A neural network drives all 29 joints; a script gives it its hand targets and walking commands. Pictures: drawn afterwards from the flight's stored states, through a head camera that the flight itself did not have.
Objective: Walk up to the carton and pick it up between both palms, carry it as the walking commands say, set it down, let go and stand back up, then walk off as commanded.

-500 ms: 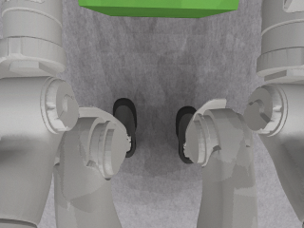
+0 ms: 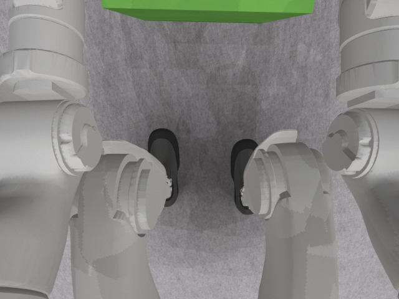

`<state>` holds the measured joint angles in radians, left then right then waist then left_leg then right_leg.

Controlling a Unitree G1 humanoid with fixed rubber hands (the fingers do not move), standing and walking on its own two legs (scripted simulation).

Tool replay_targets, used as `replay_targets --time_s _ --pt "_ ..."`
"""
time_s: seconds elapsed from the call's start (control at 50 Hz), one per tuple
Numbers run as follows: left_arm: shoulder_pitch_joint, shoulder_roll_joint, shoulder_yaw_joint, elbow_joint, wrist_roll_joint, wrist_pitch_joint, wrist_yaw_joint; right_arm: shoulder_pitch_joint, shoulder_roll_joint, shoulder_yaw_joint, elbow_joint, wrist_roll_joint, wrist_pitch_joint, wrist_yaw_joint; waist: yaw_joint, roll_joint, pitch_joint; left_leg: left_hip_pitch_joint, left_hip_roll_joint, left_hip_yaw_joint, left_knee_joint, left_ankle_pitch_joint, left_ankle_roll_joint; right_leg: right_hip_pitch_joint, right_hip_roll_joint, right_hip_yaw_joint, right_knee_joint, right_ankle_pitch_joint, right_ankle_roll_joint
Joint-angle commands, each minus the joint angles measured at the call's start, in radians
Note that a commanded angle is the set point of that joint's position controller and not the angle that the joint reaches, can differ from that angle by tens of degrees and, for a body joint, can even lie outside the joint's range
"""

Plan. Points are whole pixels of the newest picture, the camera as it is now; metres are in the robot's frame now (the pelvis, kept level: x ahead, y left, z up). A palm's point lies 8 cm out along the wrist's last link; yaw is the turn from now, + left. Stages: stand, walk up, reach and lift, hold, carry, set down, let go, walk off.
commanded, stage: set down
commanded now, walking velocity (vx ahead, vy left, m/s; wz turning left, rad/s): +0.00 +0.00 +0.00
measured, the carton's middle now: out of the picture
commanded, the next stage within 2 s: let go in 1.70 s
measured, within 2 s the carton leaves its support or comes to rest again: neither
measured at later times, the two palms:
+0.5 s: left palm out of the picture +0.57 +0.21 -0.17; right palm out of the picture +0.57 -0.17 -0.17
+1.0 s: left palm out of the picture +0.57 +0.21 -0.03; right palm out of the picture +0.57 -0.18 -0.03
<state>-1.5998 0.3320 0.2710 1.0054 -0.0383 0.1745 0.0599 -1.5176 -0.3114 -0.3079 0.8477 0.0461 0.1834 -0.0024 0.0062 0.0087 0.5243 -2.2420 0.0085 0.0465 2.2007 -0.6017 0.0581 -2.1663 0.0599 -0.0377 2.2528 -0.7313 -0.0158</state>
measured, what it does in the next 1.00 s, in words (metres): rises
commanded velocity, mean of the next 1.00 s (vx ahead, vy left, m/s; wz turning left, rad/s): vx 0.00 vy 0.00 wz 0.00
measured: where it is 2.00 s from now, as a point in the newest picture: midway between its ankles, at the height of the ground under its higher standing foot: (206, 183)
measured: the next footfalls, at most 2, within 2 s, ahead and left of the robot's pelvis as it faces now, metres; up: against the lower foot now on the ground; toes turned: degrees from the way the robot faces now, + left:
none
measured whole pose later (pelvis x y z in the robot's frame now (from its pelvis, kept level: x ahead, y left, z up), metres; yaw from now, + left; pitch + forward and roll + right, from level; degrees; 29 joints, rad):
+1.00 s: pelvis -0.03 +0.00 +0.08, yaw +0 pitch +33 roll +1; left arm -1.65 0.49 0.19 0.83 -0.18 0.45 0.13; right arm -1.64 -0.43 -0.18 0.80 0.17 0.46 -0.11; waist 0.01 -0.01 0.53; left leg -1.97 0.01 0.04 1.90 -0.50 0.04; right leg -1.93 0.08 -0.01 1.96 -0.60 -0.02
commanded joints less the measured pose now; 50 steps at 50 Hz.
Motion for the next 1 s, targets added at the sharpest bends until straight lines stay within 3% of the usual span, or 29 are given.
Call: replay_targets --time_s 0.0,0.04,0.1,0.12,0.14,0.16,0.18,0.22,0.26,0.3,0.32,0.38,0.4,0.42,0.44,0.46,0.56,0.58,0.72,0.76,0.78,0.8,0.84,0.86,0.88,0.9,0.92,0.94,0.98 --pt "-0.35 0.229 -0.017 -0.089 -0.025 -0.076 0.072 -0.488 -0.273 0.165 -0.006 0.045 -0.055 -0.057 0.06 -0.018 -1.332 1.081 -0.05 -0.14 0.013 0.769 -0.027 0.29 -0.016 0.053 -0.116 0.527 0.035" --pt "-0.363 0.226 -0.062 -0.056 -0.066 -0.078 0.082 -0.472 -0.271 0.166 0.015 0.058 -0.059 -0.075 0.013 -0.008 -1.35 1.096 -0.048 -0.154 0.018 0.804 -0.024 0.273 -0.017 0.054 -0.124 0.519 0.031" --pt "-0.369 0.287 -0.043 -0.086 -0.074 -0.076 0.091 -0.487 -0.316 0.168 -0.037 0.071 -0.062 -0.095 0.026 -0.022 -1.4 1.029 -0.056 -0.147 -0.002 0.785 -0.02 0.325 -0.016 0.061 -0.125 0.555 0.031" --pt "-0.361 0.287 -0.052 0.0 -0.099 -0.078 0.086 -0.477 -0.332 0.184 0.071 0.081 -0.058 -0.095 0.028 -0.023 -1.369 0.972 -0.051 -0.127 0.006 0.742 -0.026 0.346 -0.021 0.071 -0.117 0.554 0.032" --pt "-0.385 0.312 -0.043 -0.015 -0.096 -0.08 0.087 -0.51 -0.324 0.197 0.027 0.095 -0.051 -0.096 0.06 -0.01 -1.354 0.974 -0.046 -0.123 -0.007 0.722 -0.022 0.346 -0.022 0.071 -0.126 0.529 0.033" --pt "-0.359 0.309 -0.075 0.009 -0.113 -0.072 0.081 -0.485 -0.359 0.179 0.037 0.087 -0.055 -0.098 0.016 -0.024 -1.368 0.945 -0.047 -0.125 0.0 0.711 -0.022 0.365 -0.022 0.065 -0.117 0.541 0.034" --pt "-0.38 0.315 -0.073 0.022 -0.122 -0.077 0.078 -0.488 -0.345 0.201 0.087 0.101 -0.05 -0.096 0.035 -0.017 -1.348 0.953 -0.041 -0.126 -0.009 0.703 -0.024 0.355 -0.028 0.068 -0.117 0.518 0.032" --pt "-0.393 0.309 -0.109 -0.014 -0.159 -0.072 0.071 -0.501 -0.354 0.21 0.056 0.119 -0.052 -0.095 -0.004 -0.021 -1.392 0.943 -0.038 -0.121 -0.015 0.683 -0.023 0.394 -0.026 0.055 -0.116 0.534 0.031" --pt "-0.443 0.325 -0.141 -0.143 -0.171 -0.07 0.071 -0.552 -0.377 0.217 -0.061 0.125 -0.044 -0.1 0.017 0.038 -1.519 1.082 -0.048 -0.12 -0.024 0.767 -0.028 0.417 -0.024 0.059 -0.138 0.56 0.026" --pt "-0.426 0.305 -0.174 -0.104 -0.214 -0.051 0.069 -0.531 -0.357 0.235 -0.026 0.141 -0.03 -0.1 -0.023 -0.003 -1.533 1.056 -0.042 -0.122 -0.034 0.737 -0.025 0.47 -0.021 0.055 -0.149 0.557 0.027" --pt "-0.453 0.336 -0.162 -0.135 -0.2 -0.051 0.076 -0.568 -0.388 0.244 -0.064 0.136 -0.028 -0.102 0.007 0.002 -1.576 1.074 -0.048 -0.107 -0.035 0.731 -0.03 0.501 -0.023 0.06 -0.149 0.57 0.027" --pt "-0.478 0.367 -0.172 -0.182 -0.196 -0.03 0.083 -0.572 -0.41 0.217 -0.087 0.143 -0.004 -0.108 -0.007 0.046 -1.685 1.152 -0.045 -0.104 -0.069 0.725 -0.031 0.513 -0.022 0.042 -0.171 0.541 0.027" --pt "-0.476 0.364 -0.163 -0.242 -0.203 -0.021 0.084 -0.56 -0.388 0.228 -0.104 0.146 0.005 -0.109 -0.007 -0.013 -1.714 1.143 -0.055 -0.11 -0.088 0.725 -0.022 0.539 -0.025 0.04 -0.199 0.547 0.027" --pt "-0.478 0.367 -0.157 -0.279 -0.196 -0.013 0.085 -0.566 -0.393 0.228 -0.136 0.158 0.014 -0.112 0.012 0.033 -1.793 1.188 -0.053 -0.094 -0.095 0.731 -0.03 0.562 -0.024 0.043 -0.208 0.548 0.022" --pt "-0.486 0.348 -0.193 -0.284 -0.234 0.014 0.088 -0.558 -0.393 0.226 -0.144 0.159 0.032 -0.114 -0.034 0.026 -1.832 1.242 -0.052 -0.109 -0.116 0.74 -0.032 0.591 -0.022 0.03 -0.234 0.545 0.018" --pt "-0.497 0.387 -0.178 -0.278 -0.214 0.029 0.092 -0.596 -0.407 0.241 -0.184 0.174 0.048 -0.115 0.005 0.055 -1.9 1.313 -0.053 -0.1 -0.112 0.76 -0.035 0.6 -0.019 0.015 -0.207 0.555 0.026" --pt "-0.534 0.401 -0.153 -0.406 -0.229 0.088 0.1 -0.615 -0.428 0.219 -0.278 0.159 0.094 -0.127 -0.031 -0.011 -1.978 1.245 -0.067 -0.072 -0.177 0.658 -0.034 0.72 -0.006 0.01 -0.275 0.541 0.014" --pt "-0.516 0.378 -0.174 -0.289 -0.225 0.107 0.094 -0.619 -0.422 0.211 -0.208 0.168 0.112 -0.13 -0.028 0.026 -1.888 1.227 -0.064 -0.08 -0.192 0.608 -0.029 0.617 -0.01 0.002 -0.277 0.476 0.015" --pt "-0.479 0.413 -0.085 -0.374 -0.195 0.164 0.097 -0.636 -0.426 0.195 -0.315 0.158 0.164 -0.125 0.032 -0.028 -1.973 1.228 -0.073 -0.07 -0.278 0.608 -0.025 0.719 0.001 -0.005 -0.372 0.519 0.013" --pt "-0.48 0.399 -0.075 -0.391 -0.194 0.181 0.095 -0.64 -0.473 0.173 -0.345 0.134 0.176 -0.131 0.011 -0.039 -2.078 1.304 -0.074 -0.064 -0.297 0.612 -0.034 0.766 0.008 -0.014 -0.41 0.519 0.006" --pt "-0.496 0.4 -0.082 -0.404 -0.188 0.189 0.093 -0.643 -0.45 0.182 -0.34 0.149 0.189 -0.131 0.043 0.0 -2.028 1.268 -0.079 -0.058 -0.309 0.612 -0.035 0.733 0.008 0.013 -0.434 0.522 0.0" --pt "-0.511 0.408 -0.085 -0.411 -0.22 0.199 0.088 -0.662 -0.465 0.188 -0.337 0.161 0.195 -0.123 0.022 -0.042 -2.066 1.279 -0.078 -0.057 -0.325 0.589 -0.028 0.798 0.004 -0.002 -0.448 0.524 0.008" --pt "-0.501 0.428 -0.069 -0.389 -0.204 0.212 0.087 -0.654 -0.426 0.207 -0.314 0.167 0.214 -0.117 0.047 -0.051 -2.055 1.296 -0.074 -0.061 -0.363 0.584 -0.021 0.786 0.006 0.002 -0.477 0.514 0.013" --pt "-0.513 0.435 -0.056 -0.436 -0.187 0.213 0.084 -0.628 -0.46 0.165 -0.323 0.136 0.21 -0.115 0.022 -0.048 -2.047 1.276 -0.07 -0.068 -0.37 0.578 -0.03 0.768 0.013 0.0 -0.492 0.512 0.006" --pt "-0.499 0.441 -0.046 -0.481 -0.185 0.218 0.087 -0.663 -0.442 0.183 -0.397 0.168 0.216 -0.109 0.058 -0.057 -2.141 1.343 -0.076 -0.075 -0.409 0.617 -0.02 0.825 0.016 -0.008 -0.506 0.547 0.009" --pt "-0.474 0.41 -0.064 -0.421 -0.21 0.231 0.081 -0.65 -0.445 0.179 -0.39 0.158 0.222 -0.109 0.011 -0.055 -2.146 1.374 -0.067 -0.078 -0.404 0.644 -0.021 0.806 0.018 -0.003 -0.537 0.552 0.011" --pt "-0.513 0.432 -0.065 -0.486 -0.189 0.237 0.083 -0.638 -0.45 0.183 -0.357 0.158 0.242 -0.118 0.04 -0.015 -2.228 1.46 -0.079 -0.068 -0.423 0.655 -0.029 0.835 0.021 -0.004 -0.544 0.54 0.004" --pt "-0.498 0.418 -0.09 -0.483 -0.21 0.252 0.079 -0.618 -0.489 0.17 -0.37 0.149 0.249 -0.117 0.0 -0.006 -2.207 1.474 -0.076 -0.082 -0.43 0.652 -0.037 0.807 0.023 -0.016 -0.559 0.529 -0.004" --pt "-0.53 0.464 -0.049 -0.557 -0.199 0.257 0.082 -0.651 -0.482 0.172 -0.438 0.165 0.252 -0.112 0.033 -0.019 -2.27 1.492 -0.076 -0.079 -0.478 0.661 -0.032 0.872 0.022 -0.006 -0.607 0.56 0.0"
